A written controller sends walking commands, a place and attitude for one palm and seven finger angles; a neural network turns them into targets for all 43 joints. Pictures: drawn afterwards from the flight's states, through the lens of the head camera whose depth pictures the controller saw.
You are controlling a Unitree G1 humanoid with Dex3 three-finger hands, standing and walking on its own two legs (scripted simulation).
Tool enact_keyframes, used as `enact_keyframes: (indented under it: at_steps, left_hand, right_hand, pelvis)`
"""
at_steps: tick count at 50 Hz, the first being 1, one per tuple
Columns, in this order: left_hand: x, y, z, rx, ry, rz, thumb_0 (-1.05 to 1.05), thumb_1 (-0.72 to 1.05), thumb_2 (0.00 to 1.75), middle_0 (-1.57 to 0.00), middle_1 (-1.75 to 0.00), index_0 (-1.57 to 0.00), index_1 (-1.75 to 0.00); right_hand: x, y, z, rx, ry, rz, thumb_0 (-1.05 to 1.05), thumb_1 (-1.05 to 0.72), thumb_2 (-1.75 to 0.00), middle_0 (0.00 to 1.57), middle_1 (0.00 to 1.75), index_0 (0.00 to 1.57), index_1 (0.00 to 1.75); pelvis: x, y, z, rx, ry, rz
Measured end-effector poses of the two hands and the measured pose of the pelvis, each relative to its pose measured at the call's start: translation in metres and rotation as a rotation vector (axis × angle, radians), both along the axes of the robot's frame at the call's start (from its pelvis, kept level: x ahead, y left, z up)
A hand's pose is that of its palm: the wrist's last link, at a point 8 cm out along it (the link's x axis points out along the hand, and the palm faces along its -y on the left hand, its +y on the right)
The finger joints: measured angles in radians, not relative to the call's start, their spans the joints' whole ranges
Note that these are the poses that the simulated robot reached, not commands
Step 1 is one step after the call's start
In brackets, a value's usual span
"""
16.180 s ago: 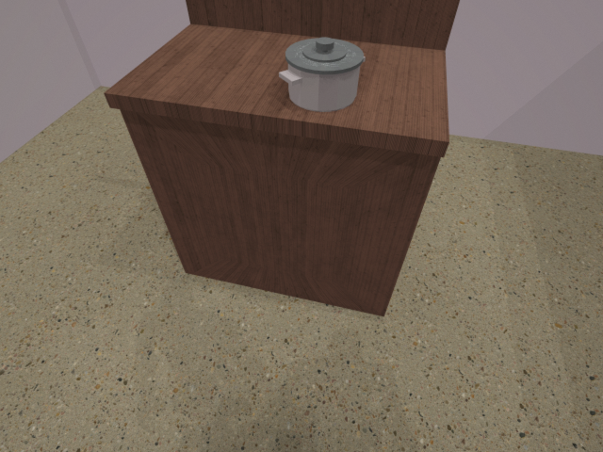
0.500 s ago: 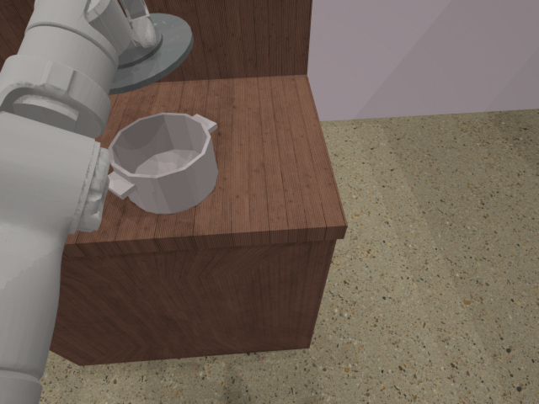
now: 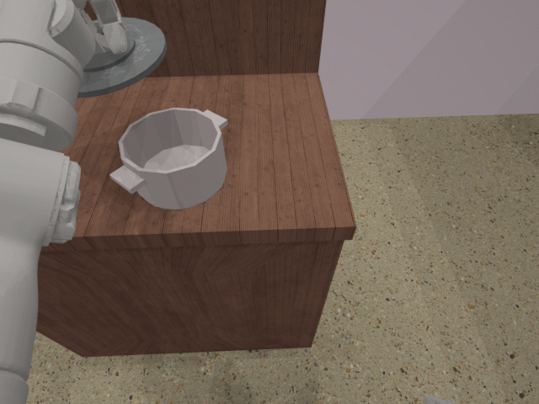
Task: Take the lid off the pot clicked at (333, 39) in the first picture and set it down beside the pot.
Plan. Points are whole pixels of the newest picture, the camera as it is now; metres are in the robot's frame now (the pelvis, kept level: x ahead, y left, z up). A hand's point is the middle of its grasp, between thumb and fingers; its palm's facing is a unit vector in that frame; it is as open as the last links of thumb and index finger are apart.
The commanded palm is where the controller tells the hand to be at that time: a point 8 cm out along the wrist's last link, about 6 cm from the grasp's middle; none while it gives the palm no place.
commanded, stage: move the lid sideways beside the pot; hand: left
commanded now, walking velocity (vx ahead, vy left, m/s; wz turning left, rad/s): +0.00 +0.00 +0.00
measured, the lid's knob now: (91, 35) +0.52 +0.22 +0.28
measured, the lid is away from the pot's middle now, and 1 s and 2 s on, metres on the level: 0.07 0.18 0.23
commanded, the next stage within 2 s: lower the lid onto the table in 1.64 s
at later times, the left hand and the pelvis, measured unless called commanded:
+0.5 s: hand (48, 40) +0.48 +0.25 +0.30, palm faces -0.21 -0.15 -0.97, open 2.9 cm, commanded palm +0.48 +0.25 +0.37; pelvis +0.00 +0.01 +0.00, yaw +0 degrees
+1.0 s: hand out of the picture +0.45 +0.31 +0.30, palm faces -0.20 -0.18 -0.96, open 2.9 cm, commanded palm +0.47 +0.31 +0.37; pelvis -0.01 +0.01 +0.00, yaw +0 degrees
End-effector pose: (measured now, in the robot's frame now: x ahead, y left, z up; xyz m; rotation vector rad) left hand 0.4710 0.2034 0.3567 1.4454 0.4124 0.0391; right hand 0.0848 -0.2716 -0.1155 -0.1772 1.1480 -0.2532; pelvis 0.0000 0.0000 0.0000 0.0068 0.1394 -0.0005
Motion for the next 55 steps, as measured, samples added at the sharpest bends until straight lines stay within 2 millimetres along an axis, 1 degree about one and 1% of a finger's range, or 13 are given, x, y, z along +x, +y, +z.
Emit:
enact_keyframes:
  at_steps: [9,22,28,34,41,49,55]
  left_hand:
    - [-0.001,0.015,0.0,-0.003,-0.006,0.0,-0.14,0.55,0.71,-0.45,-0.99,-1.19,-1.2]
    - [0.001,0.041,-0.001,-0.001,0.004,0.046,-0.14,0.55,0.71,-0.44,-0.99,-1.19,-1.2]
    - [-0.002,0.052,0.001,-0.007,-0.007,0.057,-0.14,0.55,0.71,-0.44,-0.99,-1.19,-1.2]
    - [-0.007,0.067,0.001,-0.008,-0.006,0.088,-0.14,0.55,0.71,-0.44,-0.99,-1.19,-1.2]
    - [-0.016,0.084,0.003,-0.006,-0.011,0.12,-0.14,0.55,0.71,-0.44,-0.99,-1.19,-1.2]
    - [-0.026,0.104,0.0,-0.004,0.005,0.158,-0.14,0.55,0.71,-0.44,-0.99,-1.19,-1.2]
    - [-0.029,0.12,-0.004,-0.013,0.017,0.185,-0.14,0.55,0.71,-0.44,-0.99,-1.19,-1.2]
  right_hand:
    - [-0.006,0.001,0.0,-0.008,0.02,0.001,0.01,-0.9,-0.9,0.2,0.3,0.2,0.3]
    - [-0.028,0.003,-0.004,-0.005,0.07,-0.041,0.01,-0.9,-0.9,0.2,0.3,0.2,0.3]
    - [-0.033,0.003,-0.005,-0.004,0.086,-0.045,0.01,-0.9,-0.9,0.2,0.3,0.2,0.3]
    - [-0.033,0.003,-0.004,-0.005,0.082,-0.05,0.01,-0.9,-0.9,0.2,0.3,0.2,0.3]
    - [-0.028,0.002,-0.002,-0.01,0.071,-0.041,0.01,-0.9,-0.9,0.2,0.3,0.2,0.3]
    - [-0.023,0.004,0.0,-0.02,0.063,-0.021,0.01,-0.9,-0.9,0.2,0.3,0.2,0.3]
    - [-0.023,0.004,0.001,-0.03,0.067,-0.02,0.01,-0.9,-0.9,0.2,0.3,0.2,0.3]
  pelvis:
    - [-0.002,0.003,0.0,-0.005,0.008,0.006]
    - [-0.001,0.007,0.0,-0.008,0.014,-0.004]
    - [-0.001,0.007,-0.001,-0.01,0.015,-0.003]
    - [-0.002,0.008,-0.001,-0.012,0.013,-0.005]
    - [-0.004,0.008,-0.001,-0.014,0.006,-0.002]
    - [-0.006,0.008,-0.001,-0.018,0.002,0.005]
    - [-0.006,0.009,-0.001,-0.02,0.003,0.003]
